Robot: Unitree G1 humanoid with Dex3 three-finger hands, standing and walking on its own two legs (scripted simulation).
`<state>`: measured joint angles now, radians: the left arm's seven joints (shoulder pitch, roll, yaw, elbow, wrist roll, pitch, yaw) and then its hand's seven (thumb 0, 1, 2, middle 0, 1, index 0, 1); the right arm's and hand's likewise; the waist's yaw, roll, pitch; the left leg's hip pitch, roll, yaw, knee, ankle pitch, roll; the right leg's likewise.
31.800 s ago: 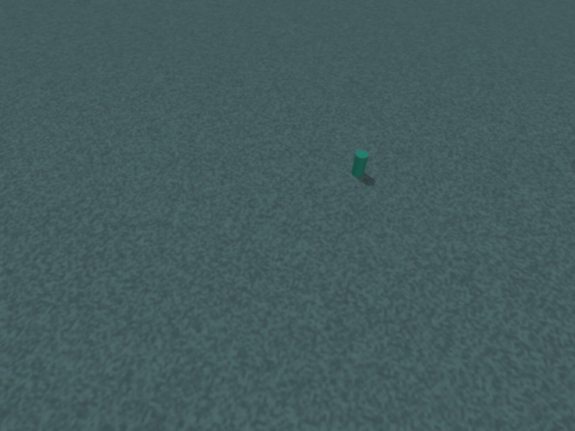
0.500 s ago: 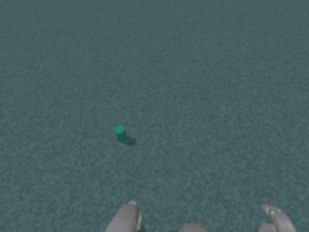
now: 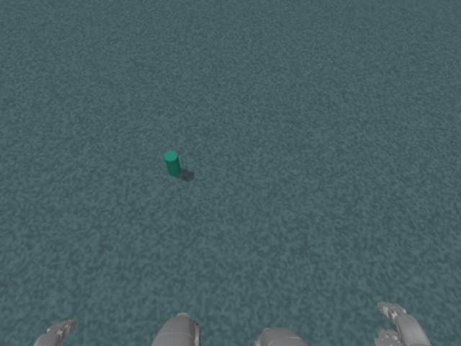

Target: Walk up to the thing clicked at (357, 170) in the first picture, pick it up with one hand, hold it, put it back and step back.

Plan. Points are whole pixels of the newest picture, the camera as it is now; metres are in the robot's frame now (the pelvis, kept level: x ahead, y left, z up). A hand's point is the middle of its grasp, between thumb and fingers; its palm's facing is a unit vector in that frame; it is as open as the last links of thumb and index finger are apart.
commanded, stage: step back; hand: left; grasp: from the side
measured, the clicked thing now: (172, 163) +0.92 +0.27 -0.69
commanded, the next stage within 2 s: stand in 1.26 s
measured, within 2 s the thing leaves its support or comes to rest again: neither
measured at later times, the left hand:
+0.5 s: hand out of the picture -0.10 +0.28 -0.13, palm faces +0.11 -0.90 -0.41, open 7.4 cm
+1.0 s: hand out of the picture -0.06 +0.27 -0.14, palm faces +0.10 -0.93 -0.35, open 7.4 cm
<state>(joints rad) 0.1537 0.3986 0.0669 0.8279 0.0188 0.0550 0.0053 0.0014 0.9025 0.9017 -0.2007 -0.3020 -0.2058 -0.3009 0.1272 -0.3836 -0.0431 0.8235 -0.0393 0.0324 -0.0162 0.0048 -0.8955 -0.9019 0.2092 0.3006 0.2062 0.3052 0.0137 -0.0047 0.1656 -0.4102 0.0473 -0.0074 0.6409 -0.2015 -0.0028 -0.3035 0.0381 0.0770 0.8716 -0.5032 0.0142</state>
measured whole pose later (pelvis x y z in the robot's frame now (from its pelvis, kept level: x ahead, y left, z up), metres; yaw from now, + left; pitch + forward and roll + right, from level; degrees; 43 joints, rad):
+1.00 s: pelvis -0.10 +0.00 +0.01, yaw +5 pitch -2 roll -1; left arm 0.16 0.37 0.03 1.04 0.01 -0.03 0.00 0.00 0.90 0.90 -0.20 -0.30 -0.21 -0.30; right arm 0.15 -0.34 -0.04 1.05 -0.03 -0.01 0.01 0.01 -0.90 -0.90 0.21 0.30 0.20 0.30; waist 0.02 0.00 0.06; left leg -0.21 0.01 -0.01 0.57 -0.31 0.01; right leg -0.21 -0.01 0.01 0.53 -0.27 0.02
